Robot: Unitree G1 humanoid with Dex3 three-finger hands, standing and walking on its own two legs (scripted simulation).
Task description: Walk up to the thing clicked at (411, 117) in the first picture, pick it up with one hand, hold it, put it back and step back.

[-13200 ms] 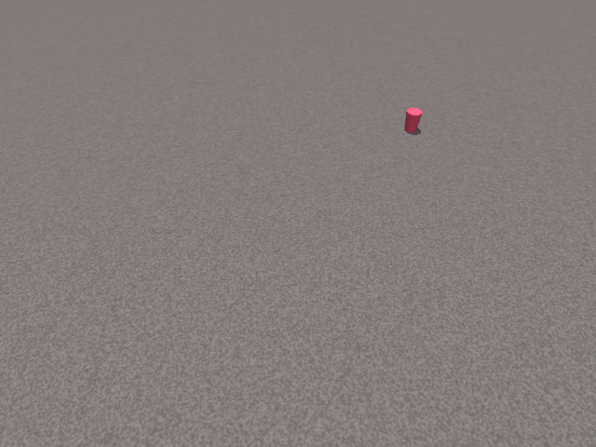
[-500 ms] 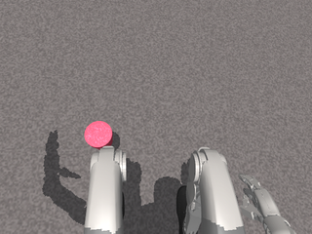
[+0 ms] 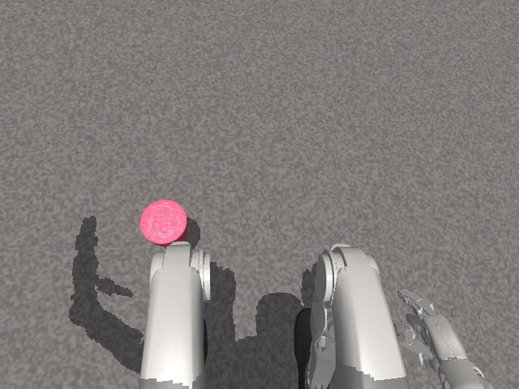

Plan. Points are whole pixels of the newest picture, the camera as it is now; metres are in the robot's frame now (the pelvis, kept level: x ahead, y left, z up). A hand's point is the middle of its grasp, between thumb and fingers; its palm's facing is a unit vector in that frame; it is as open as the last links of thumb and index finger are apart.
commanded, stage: go down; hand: left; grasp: from the side
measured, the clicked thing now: (168, 228) +0.40 +0.21 -0.31
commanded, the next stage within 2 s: none
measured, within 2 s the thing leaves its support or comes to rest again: neither
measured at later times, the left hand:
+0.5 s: hand out of the picture +0.32 +0.40 +0.02, palm faces +0.15 -0.98 -0.09, open 17.3 cm
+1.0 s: hand out of the picture +0.32 +0.40 +0.01, palm faces +0.14 -0.99 -0.09, open 17.3 cm
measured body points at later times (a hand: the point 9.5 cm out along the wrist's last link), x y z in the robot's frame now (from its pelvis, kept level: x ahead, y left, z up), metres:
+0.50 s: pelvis +0.00 +0.00 -0.01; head +0.19 +0.06 +0.40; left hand +0.31 +0.45 +0.02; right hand +0.20 -0.27 -0.11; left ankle +0.09 +0.13 -0.34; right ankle +0.10 -0.13 -0.34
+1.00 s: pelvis +0.00 +0.00 -0.01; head +0.19 +0.06 +0.39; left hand +0.31 +0.45 +0.02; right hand +0.20 -0.27 -0.11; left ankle +0.09 +0.13 -0.34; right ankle +0.10 -0.13 -0.34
